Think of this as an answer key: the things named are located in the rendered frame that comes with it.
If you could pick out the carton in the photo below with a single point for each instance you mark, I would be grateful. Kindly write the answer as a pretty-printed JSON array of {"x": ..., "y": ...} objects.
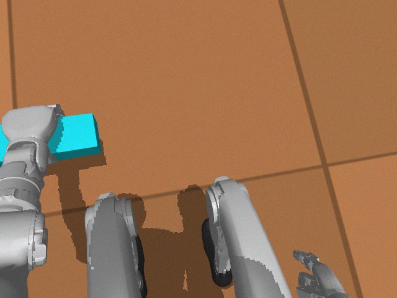
[{"x": 75, "y": 136}]

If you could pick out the left robot arm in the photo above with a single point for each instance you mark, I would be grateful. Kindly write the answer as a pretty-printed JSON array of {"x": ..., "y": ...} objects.
[{"x": 23, "y": 236}]

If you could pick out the left robot foot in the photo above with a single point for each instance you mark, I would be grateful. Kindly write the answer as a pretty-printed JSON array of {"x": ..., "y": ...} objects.
[{"x": 141, "y": 261}]

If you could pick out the right robot hand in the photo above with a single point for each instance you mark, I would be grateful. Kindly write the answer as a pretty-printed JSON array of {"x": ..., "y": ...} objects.
[{"x": 322, "y": 283}]

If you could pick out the left robot hand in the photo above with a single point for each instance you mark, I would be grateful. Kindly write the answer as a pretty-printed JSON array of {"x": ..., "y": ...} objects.
[{"x": 34, "y": 121}]

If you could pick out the right robot foot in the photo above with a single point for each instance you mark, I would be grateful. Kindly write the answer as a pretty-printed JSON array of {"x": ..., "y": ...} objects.
[{"x": 221, "y": 279}]

